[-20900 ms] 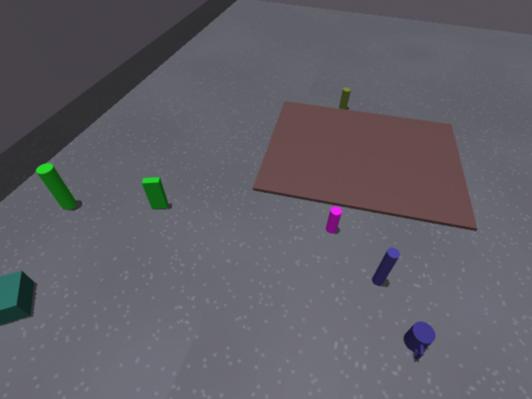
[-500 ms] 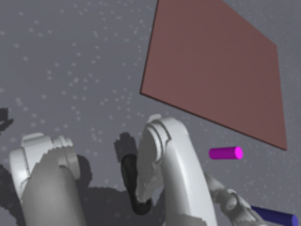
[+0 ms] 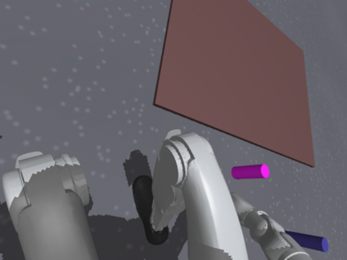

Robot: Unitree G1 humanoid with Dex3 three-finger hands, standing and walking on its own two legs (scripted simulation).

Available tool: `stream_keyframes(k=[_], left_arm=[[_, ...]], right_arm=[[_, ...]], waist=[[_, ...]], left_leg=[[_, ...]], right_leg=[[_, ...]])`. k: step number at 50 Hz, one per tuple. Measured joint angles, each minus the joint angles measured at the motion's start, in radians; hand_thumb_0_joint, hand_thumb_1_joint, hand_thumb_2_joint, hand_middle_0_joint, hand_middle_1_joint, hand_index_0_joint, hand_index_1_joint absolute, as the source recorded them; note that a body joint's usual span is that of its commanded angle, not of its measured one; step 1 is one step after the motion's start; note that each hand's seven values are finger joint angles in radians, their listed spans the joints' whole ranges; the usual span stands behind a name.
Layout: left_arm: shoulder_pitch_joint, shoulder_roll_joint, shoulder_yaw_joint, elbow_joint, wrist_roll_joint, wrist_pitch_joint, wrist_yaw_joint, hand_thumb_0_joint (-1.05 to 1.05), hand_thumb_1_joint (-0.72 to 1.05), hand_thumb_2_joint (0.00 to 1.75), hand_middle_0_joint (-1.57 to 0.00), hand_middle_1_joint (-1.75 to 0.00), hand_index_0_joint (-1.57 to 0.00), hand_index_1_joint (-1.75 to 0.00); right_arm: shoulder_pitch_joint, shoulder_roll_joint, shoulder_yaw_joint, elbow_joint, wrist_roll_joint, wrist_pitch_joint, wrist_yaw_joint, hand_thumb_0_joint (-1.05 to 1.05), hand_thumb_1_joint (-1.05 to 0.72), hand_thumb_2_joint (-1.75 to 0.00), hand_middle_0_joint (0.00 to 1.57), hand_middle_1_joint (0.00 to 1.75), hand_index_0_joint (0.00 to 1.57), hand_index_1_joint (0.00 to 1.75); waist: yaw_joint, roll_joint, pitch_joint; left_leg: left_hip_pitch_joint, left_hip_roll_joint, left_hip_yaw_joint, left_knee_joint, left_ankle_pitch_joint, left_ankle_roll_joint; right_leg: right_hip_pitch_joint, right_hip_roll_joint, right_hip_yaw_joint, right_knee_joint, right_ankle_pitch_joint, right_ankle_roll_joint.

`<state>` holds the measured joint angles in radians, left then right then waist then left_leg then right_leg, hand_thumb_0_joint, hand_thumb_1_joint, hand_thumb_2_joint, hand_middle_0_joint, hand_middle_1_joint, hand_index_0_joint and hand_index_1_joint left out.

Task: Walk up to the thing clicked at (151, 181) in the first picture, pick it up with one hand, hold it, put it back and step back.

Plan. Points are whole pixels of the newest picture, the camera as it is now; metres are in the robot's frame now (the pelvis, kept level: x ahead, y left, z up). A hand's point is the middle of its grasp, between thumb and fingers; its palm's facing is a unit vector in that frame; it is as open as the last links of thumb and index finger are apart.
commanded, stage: lower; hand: left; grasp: from the side
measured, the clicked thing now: out of the picture +0.41 +0.32 -0.18
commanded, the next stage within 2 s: loosen in 0.10 s
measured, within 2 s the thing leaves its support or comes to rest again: rests again in 0.56 s
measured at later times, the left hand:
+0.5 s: hand out of the picture +0.41 +0.33 -0.16, palm faces +0.50 -0.87 +0.00, open 10.0 cm
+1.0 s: hand out of the picture +0.41 +0.37 -0.13, palm faces +0.52 -0.86 -0.02, open 16.6 cm
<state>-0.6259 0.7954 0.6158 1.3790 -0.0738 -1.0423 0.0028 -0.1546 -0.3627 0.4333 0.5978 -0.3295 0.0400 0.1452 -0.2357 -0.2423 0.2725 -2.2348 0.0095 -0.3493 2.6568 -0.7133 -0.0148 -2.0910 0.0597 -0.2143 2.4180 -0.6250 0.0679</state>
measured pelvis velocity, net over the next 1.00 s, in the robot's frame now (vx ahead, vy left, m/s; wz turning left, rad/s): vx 0.00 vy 0.00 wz -0.01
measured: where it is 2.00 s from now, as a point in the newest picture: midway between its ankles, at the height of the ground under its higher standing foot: (111, 244)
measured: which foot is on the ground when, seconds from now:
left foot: down 0.00-1.00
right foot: down 0.00-1.00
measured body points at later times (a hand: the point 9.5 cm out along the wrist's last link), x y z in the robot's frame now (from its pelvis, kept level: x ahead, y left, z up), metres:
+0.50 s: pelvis +0.00 +0.00 +0.00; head +0.22 +0.19 +0.34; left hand +0.38 +0.37 -0.16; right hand +0.17 -0.25 -0.04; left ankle +0.08 +0.12 -0.25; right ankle +0.14 -0.13 -0.25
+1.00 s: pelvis +0.00 +0.00 +0.00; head +0.21 +0.20 +0.34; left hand +0.38 +0.41 -0.13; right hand +0.17 -0.24 -0.03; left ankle +0.08 +0.12 -0.25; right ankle +0.14 -0.13 -0.25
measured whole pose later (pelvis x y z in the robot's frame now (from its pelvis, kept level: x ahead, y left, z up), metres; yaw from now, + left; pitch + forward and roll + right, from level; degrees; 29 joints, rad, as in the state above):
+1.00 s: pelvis +0.00 +0.00 +0.00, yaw -1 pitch +13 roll -17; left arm -0.60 0.85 0.66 1.21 -0.08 -1.01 -0.05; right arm -0.12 -0.36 0.44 0.56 -0.32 0.05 0.13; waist -0.20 -0.25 0.26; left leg -2.22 0.02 -0.36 2.65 -0.71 -0.01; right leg -2.07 0.07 -0.23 2.39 -0.61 0.05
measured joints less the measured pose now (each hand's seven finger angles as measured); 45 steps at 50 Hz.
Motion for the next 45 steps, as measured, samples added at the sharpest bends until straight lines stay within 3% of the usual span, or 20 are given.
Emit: stream_keyframes(k=[15,22,36,40,45], left_arm=[[0.006,0.005,-0.02,0.027,-0.009,-0.02,0.016,-0.02,-0.44,0.76,-0.96,-1.23,-0.98,-1.22],[0.005,0.014,-0.006,0.008,-0.002,-0.041,0.023,-0.02,-0.34,0.62,-0.94,-1.04,-0.96,-1.02],[0.004,0.015,-0.04,0.036,-0.026,-0.03,0.014,-0.01,-0.32,0.27,-0.49,-0.41,-0.5,-0.4],[0.001,0.015,-0.022,0.036,-0.024,-0.038,0.018,-0.01,-0.37,0.19,-0.37,-0.29,-0.37,-0.27],[0.014,0.044,0.024,-0.027,0.009,-0.026,0.002,-0.01,-0.4,0.13,-0.22,-0.17,-0.23,-0.16]], right_arm=[[-0.016,0.001,0.028,-0.01,-0.009,-0.006,0.002,0.0,-0.9,-0.9,0.2,0.3,0.21,0.3],[-0.018,0.004,0.033,-0.014,-0.016,-0.005,0.002,0.0,-0.91,-0.89,0.2,0.3,0.21,0.3],[-0.008,-0.003,0.038,-0.023,-0.005,-0.005,0.005,0.0,-0.91,-0.9,0.2,0.3,0.21,0.3],[-0.012,0.0,0.044,-0.023,-0.007,-0.007,0.003,0.0,-0.91,-0.9,0.2,0.3,0.21,0.3],[-0.008,0.003,0.038,-0.033,-0.008,0.002,-0.004,0.0,-0.9,-0.9,0.21,0.3,0.21,0.3]], waist=[[0.002,-0.014,0.015],[0.003,-0.026,0.019],[0.003,-0.011,0.005],[0.003,-0.023,0.008],[0.008,-0.033,0.017]], left_leg=[[0.009,0.003,-0.014,0.008,0.0,0.003],[0.012,0.005,-0.02,0.011,0.0,0.003],[0.011,0.011,-0.018,0.006,0.004,0.016],[0.015,0.012,-0.02,0.008,0.004,0.015],[0.019,0.011,-0.025,0.008,0.004,0.012]], right_leg=[[0.012,0.007,-0.01,-0.004,0.008,0.005],[0.016,0.01,-0.015,-0.007,0.013,0.001],[0.021,0.014,-0.016,-0.019,0.018,0.001],[0.024,0.016,-0.017,-0.019,0.021,0.003],[0.028,0.016,-0.021,-0.02,0.022,-0.004]])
